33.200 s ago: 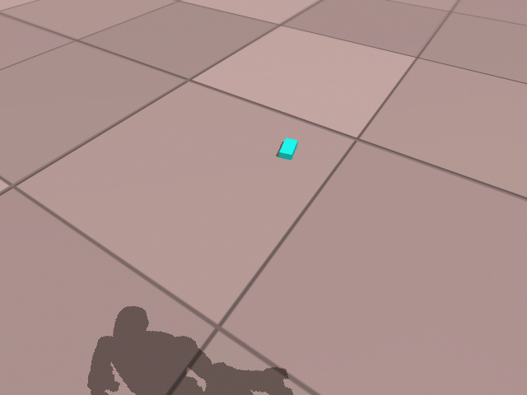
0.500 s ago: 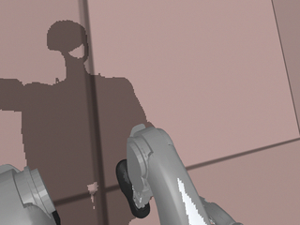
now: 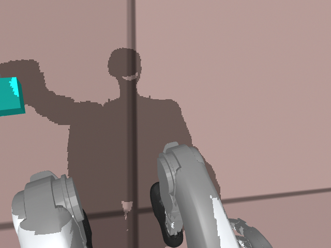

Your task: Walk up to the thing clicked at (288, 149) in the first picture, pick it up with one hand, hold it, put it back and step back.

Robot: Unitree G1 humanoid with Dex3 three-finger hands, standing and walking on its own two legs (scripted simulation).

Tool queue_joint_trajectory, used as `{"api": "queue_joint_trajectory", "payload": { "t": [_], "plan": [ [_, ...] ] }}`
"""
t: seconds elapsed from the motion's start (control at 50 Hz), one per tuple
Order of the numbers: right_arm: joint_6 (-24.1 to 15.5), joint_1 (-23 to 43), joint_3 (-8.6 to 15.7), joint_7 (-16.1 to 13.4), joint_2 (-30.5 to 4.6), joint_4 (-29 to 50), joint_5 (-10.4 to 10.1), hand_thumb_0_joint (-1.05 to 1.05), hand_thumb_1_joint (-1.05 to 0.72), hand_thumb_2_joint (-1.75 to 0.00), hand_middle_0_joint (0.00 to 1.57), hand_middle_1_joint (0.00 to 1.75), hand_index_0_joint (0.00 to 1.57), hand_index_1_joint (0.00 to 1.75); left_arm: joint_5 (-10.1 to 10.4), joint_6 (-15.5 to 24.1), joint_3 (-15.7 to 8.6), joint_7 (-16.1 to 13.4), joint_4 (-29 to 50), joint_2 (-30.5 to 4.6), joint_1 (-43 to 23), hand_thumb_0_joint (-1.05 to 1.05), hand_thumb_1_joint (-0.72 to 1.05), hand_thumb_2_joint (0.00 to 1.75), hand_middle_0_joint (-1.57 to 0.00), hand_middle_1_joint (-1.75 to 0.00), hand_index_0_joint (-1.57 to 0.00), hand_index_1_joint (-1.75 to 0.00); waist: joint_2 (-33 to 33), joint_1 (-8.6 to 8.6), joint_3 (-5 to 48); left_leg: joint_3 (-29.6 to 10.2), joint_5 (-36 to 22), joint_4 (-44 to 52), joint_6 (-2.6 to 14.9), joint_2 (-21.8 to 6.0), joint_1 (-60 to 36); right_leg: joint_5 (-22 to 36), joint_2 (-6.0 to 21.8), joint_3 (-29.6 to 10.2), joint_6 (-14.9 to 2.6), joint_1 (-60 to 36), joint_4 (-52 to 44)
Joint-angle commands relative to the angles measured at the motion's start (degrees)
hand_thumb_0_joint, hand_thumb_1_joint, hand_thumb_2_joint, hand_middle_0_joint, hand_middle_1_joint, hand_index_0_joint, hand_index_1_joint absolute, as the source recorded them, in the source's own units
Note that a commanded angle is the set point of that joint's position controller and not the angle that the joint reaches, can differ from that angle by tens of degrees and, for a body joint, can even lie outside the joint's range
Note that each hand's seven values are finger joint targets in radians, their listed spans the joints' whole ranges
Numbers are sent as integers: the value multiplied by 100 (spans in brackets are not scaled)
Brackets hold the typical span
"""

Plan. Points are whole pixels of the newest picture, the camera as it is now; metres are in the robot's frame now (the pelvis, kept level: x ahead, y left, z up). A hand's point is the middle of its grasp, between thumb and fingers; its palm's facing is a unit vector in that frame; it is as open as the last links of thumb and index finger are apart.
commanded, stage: lift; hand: left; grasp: from above
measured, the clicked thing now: out of the picture +0.49 +0.32 -0.19
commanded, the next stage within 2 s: hold in 1.80 s
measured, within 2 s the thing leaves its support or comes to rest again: neither
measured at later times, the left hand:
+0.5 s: hand out of the picture +0.44 +0.33 -0.08, palm faces -0.47 -0.09 -0.88, open 10.3 cm
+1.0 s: hand out of the picture +0.35 +0.32 +0.12, palm faces -0.43 -0.11 -0.90, open 10.3 cm
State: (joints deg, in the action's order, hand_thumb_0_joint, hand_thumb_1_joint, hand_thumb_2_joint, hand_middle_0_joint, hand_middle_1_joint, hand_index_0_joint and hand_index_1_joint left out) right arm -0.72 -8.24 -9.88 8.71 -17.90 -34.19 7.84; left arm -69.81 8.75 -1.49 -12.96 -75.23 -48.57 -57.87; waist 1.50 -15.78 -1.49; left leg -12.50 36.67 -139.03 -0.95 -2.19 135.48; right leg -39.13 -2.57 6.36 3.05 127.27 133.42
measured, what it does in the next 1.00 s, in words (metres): rises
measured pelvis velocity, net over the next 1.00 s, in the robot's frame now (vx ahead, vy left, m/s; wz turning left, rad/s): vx -0.01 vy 0.00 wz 0.14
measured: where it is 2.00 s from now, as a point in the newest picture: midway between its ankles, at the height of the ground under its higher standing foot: (129, 239)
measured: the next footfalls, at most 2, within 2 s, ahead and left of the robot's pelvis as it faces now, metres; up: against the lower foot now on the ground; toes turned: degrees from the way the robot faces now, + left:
none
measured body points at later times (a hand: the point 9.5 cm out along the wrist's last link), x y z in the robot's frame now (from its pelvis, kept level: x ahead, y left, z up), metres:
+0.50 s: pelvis -0.01 +0.00 +0.05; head +0.22 +0.07 +0.43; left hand +0.46 +0.33 -0.03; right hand +0.08 -0.27 -0.06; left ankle +0.08 +0.14 -0.29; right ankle +0.11 -0.13 -0.29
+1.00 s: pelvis -0.01 +0.00 +0.20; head +0.14 +0.05 +0.62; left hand +0.37 +0.32 +0.17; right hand +0.16 -0.24 +0.07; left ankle +0.08 +0.14 -0.29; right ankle +0.10 -0.13 -0.29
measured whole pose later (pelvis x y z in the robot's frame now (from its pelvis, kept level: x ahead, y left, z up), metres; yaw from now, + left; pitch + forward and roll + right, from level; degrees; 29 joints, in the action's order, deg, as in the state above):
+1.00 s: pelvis -0.01 +0.00 +0.20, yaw +8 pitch +28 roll -5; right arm 4.3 -7.9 -0.1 -0.9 -13.8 -37.1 -0.8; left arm -57.3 4.1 4.2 -0.1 -39.8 -33.8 -28.8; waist -2.7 -5.2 9.0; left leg -4.2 32.3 -101.9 0.1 -3.1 97.7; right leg -34.6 -0.2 1.8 2.4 92.7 99.4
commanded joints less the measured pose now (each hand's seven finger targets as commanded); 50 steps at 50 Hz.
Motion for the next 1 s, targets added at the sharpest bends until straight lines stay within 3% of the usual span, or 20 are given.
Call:
{"api": "queue_joint_trajectory", "payload": {
  "t": [0.0,0.02,0.04,0.06,0.08,0.1,0.12,0.16,0.24,0.28,0.32,0.46,0.48,0.56,0.66,0.7,0.76,0.86,0.88,0.98],
  "plan": [
    [92,-1231,577,-179,-1529,37,-13,0,-90,-90,20,30,20,30,76,7,-196,-113,1072,-1383,-2076,0,79,76,-109,-70,-111,-68,-2313,-155,4064,691,-867,1373,139,33,-3191,1252,-188,476,-547,-1793,-1424],
    [109,-1218,594,-200,-1539,37,-26,0,-93,-91,20,30,20,30,80,-7,-179,-78,1037,-1393,-2049,0,78,69,-109,-75,-113,-71,-2236,-146,4022,692,-834,1370,148,28,-3169,1212,-189,472,-550,-1744,-1451],
    [133,-1260,618,-224,-1571,38,-31,0,-88,-89,20,30,20,30,77,-11,-219,-57,1075,-1431,-2045,0,70,72,-101,-67,-105,-63,-2190,-131,4032,695,-814,1388,149,52,-3148,1169,-176,477,-568,-1726,-1491],
    [159,-1226,624,-242,-1511,66,-42,0,-93,-91,20,30,20,30,97,-6,-269,-25,1215,-1522,-1984,0,71,65,-103,-72,-107,-68,-2255,-19,4239,723,-820,1428,152,31,-3224,1146,-192,409,-562,-1857,-1491],
    [175,-1228,655,-264,-1551,51,-57,0,-88,-89,20,30,20,30,141,-41,-247,26,1135,-1438,-1904,0,64,71,-95,-64,-99,-62,-2253,-7,4146,746,-836,1477,143,67,-3258,1153,-163,433,-583,-1779,-1533],
    [199,-1236,661,-275,-1472,69,-60,0,-93,-91,20,30,20,30,163,-36,-259,69,1364,-1462,-1947,0,68,64,-100,-72,-105,-69,-2362,32,4359,776,-842,1521,150,50,-3322,1171,-170,387,-553,-1927,-1543],
    [220,-1255,701,-289,-1478,75,-81,0,-88,-89,20,30,20,30,190,-55,-266,125,1411,-1438,-1907,0,63,70,-93,-65,-97,-62,-2326,60,4448,778,-837,1580,146,58,-3380,1147,-165,381,-567,-1930,-1567],
    [267,-1293,756,-319,-1458,59,-109,0,-91,-90,20,30,20,30,270,-91,-259,206,1492,-1400,-1837,0,70,67,-98,-74,-103,-68,-2230,63,4403,820,-836,1603,168,63,-3343,1138,-157,324,-557,-1992,-1692],
    [333,-1388,860,-342,-1351,5,-209,0,-91,-90,20,30,20,30,510,-185,-349,386,1960,-1360,-1678,0,70,67,-95,-76,-101,-70,-2181,235,4941,864,-1213,1764,206,62,-3767,1516,-120,246,-486,-2354,-1791],
    [375,-1391,921,-374,-1356,-11,-236,0,-91,-90,20,30,20,30,544,-221,-314,473,1911,-1272,-1450,0,68,67,-94,-75,-100,-69,-2031,230,4648,906,-1070,1790,216,86,-3578,1338,-107,203,-523,-2261,-1929],
    [403,-1372,994,-411,-1332,-16,-284,0,-91,-90,20,30,20,30,527,-203,-349,565,2279,-1292,-1404,0,68,66,-94,-73,-99,-68,-2128,381,4804,902,-1028,1995,203,112,-3822,1265,-78,206,-556,-2225,-1981],
    [480,-1298,1240,-516,-1156,1,-467,0,-91,-90,20,30,20,30,825,-164,-317,814,2907,-964,-828,0,67,68,-94,-73,-99,-68,-1886,611,5009,946,-816,2577,256,122,-4303,1098,-20,25,-534,-2465,-2414],
    [480,-1274,1233,-531,-1062,19,-485,0,-91,-90,20,30,20,30,880,-138,-220,853,3104,-861,-896,0,68,69,-95,-73,-100,-68,-1876,578,5079,970,-848,2629,283,107,-4315,1173,-26,-12,-499,-2608,-2489],
    [492,-1231,1281,-594,-1005,23,-563,0,-90,-90,20,30,20,30,1004,-103,-154,986,3310,-652,-586,0,66,68,-92,-73,-97,-68,-1684,635,4961,883,-869,3010,301,88,-4611,1214,-11,-22,-489,-2748,-2717],
    [485,-1033,1367,-725,-982,116,-660,0,-90,-90,20,30,20,30,1134,-114,-205,1048,3760,-581,-109,0,65,65,-91,-71,-96,-66,-1588,814,4845,762,-304,3726,287,47,-5047,856,10,-39,-471,-3089,-3129],
    [468,-938,1377,-769,-941,155,-697,0,-90,-90,20,30,20,30,1215,-140,-129,1073,4050,-394,57,0,64,64,-91,-70,-96,-65,-1612,835,4761,670,-157,4050,274,20,-5265,831,11,-28,-452,-3275,-3260],
    [469,-848,1402,-854,-870,193,-749,0,-89,-90,20,30,20,30,1251,-234,-197,1047,4419,-418,309,0,64,65,-91,-70,-95,-65,-1472,903,4898,773,-354,4296,274,31,-5657,919,8,-107,-438,-3743,-3701],
    [412,-728,1398,-986,-742,99,-805,0,-89,-90,20,30,20,30,1255,-372,-6,1061,4582,-84,776,0,59,64,-88,-69,-92,-65,-1280,917,4599,835,-558,4879,259,40,-6268,1035,20,-182,-425,-4374,-4363],
    [397,-706,1399,-1010,-734,98,-821,0,-89,-90,20,30,20,30,1282,-389,-83,1059,4713,-170,784,0,59,65,-88,-70,-92,-65,-1264,951,4632,844,-531,5049,262,44,-6439,1009,29,-210,-418,-4577,-4540],
    [303,-482,1383,-1118,-662,82,-895,0,-89,-90,20,30,20,30,1341,-510,59,1026,4742,265,1602,0,59,63,-89,-68,-92,-63,-1245,1042,4035,687,-126,6040,207,5,-7078,800,19,-230,-402,-5165,-5163]
  ]
}}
